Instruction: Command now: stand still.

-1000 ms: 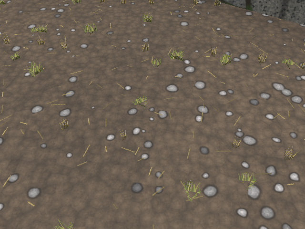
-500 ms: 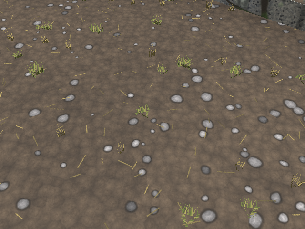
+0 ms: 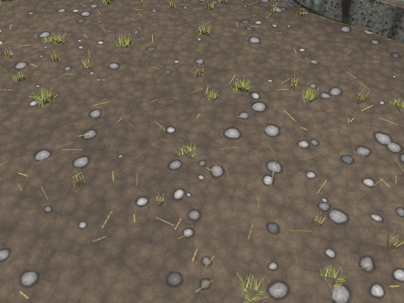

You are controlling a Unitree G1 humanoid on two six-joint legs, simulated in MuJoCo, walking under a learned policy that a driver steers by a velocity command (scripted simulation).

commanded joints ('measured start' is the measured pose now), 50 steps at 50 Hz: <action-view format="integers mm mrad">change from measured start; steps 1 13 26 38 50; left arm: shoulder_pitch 45 110 212 96 -69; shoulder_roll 107 71 107 29 31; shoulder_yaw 15 4 53 31 66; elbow -15 4 -55 -240 -323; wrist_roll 2 4 -26 -76 -54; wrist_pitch -10 -24 -98 -150 -68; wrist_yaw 4 8 10 -7 -38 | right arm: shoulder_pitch -19 -12 -141 361 214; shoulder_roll -113 -100 -78 -195 -74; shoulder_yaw -21 -12 -21 -43 9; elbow -18 71 1 81 44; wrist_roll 0 0 35 2 -33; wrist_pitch -6 -1 -114 -149 -158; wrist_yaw -6 -10 52 73 21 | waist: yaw -1 -11 34 -184 -45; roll -6 -6 -69 229 19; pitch -34 1 110 -181 151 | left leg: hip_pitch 140 127 -569 512 107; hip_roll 43 37 124 390 194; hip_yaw -46 -46 -14 -817 160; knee -32 -62 372 -309 -437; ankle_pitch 290 197 -65 -748 143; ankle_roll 42 32 36 229 34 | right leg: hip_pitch -140 -184 139 -806 -814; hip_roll -60 -60 -312 7 -130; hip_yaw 50 55 295 209 87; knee -92 -131 -364 982 610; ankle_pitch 269 165 -128 -86 485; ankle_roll -2 -5 -160 -66 -60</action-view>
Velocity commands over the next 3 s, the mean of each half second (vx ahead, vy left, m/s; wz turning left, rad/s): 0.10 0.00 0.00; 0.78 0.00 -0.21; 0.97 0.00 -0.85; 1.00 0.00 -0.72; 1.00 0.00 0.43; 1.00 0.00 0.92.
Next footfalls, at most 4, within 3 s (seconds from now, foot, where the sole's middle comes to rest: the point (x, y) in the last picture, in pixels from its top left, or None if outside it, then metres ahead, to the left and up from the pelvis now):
0.70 left None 0.21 0.21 -0.77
1.22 right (215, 273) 0.61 0.01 -0.77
1.62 left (214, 172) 1.05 0.01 -0.77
2.10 right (339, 165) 1.09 -0.52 -0.77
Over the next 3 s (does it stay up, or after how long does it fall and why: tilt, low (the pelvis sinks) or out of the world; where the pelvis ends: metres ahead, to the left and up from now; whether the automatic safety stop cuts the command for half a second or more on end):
stays up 1.61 -0.83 -0.02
